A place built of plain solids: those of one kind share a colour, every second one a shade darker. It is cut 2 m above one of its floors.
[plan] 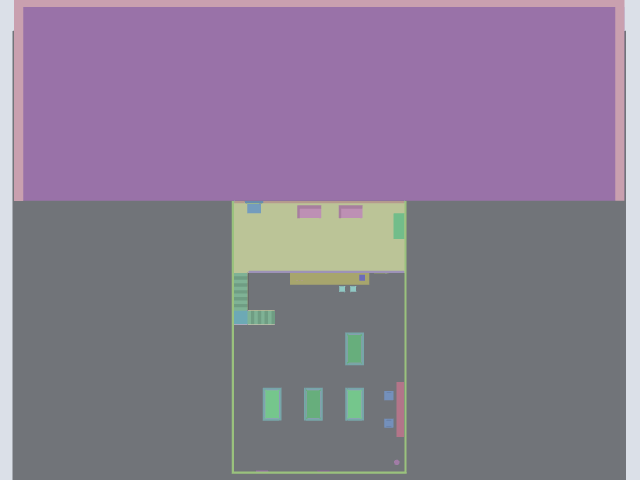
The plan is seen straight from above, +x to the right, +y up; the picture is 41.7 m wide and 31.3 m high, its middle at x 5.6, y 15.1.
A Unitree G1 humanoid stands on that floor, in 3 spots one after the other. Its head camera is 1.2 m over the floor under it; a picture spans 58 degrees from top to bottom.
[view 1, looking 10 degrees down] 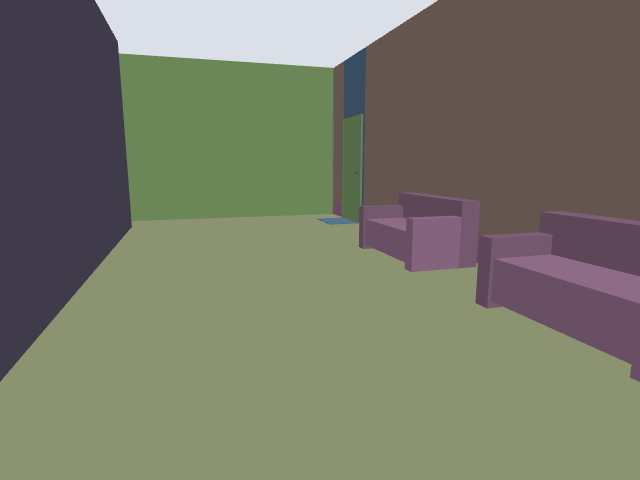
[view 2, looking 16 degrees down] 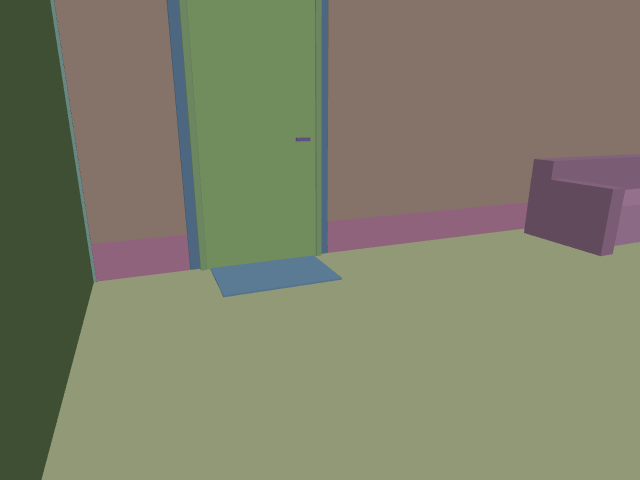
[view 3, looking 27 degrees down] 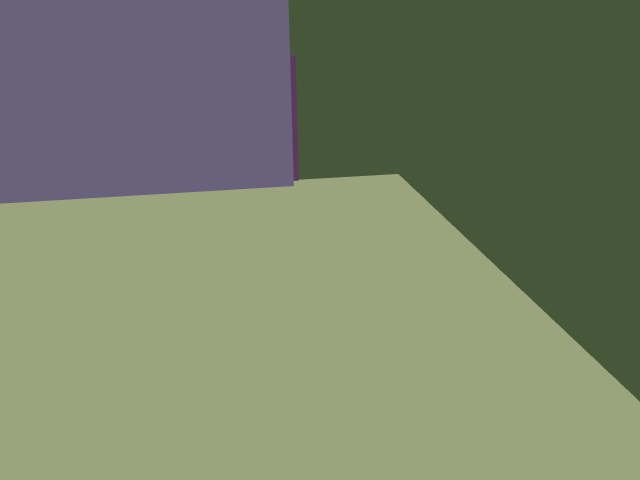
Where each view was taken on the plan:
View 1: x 9.90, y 14.15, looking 163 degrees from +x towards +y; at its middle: upper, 6.91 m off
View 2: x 0.43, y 14.05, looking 68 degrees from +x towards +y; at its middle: street_door_jamb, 3.82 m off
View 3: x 1.30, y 16.40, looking -100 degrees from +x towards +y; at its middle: upper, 2.64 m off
